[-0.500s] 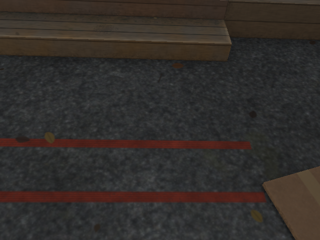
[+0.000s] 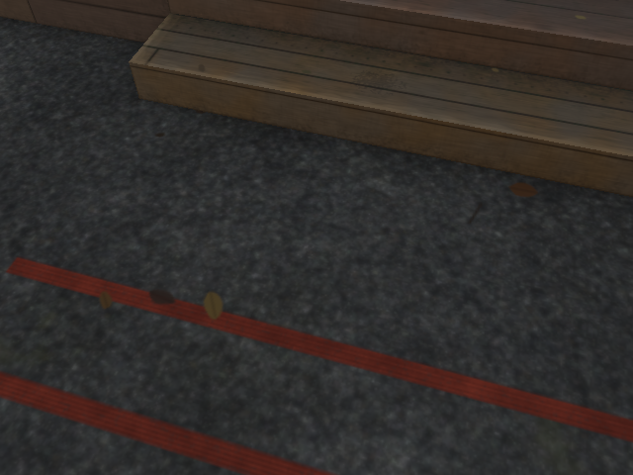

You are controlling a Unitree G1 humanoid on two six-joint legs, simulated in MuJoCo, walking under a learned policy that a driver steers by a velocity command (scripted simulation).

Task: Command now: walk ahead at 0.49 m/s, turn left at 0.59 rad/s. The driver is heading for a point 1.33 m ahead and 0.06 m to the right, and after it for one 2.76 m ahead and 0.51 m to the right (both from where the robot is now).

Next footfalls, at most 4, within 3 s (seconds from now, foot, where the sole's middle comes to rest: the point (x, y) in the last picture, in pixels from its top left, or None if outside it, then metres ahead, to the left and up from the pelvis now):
0.32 left None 0.32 0.17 -0.77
0.68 right None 0.30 -0.07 -0.77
2.10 right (330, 355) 0.74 0.00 -0.77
2.62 left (246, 263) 1.00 0.21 -0.77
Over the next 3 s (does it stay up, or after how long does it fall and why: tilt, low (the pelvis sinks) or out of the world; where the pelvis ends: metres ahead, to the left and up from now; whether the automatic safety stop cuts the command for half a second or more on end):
stays up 1.02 0.08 0.00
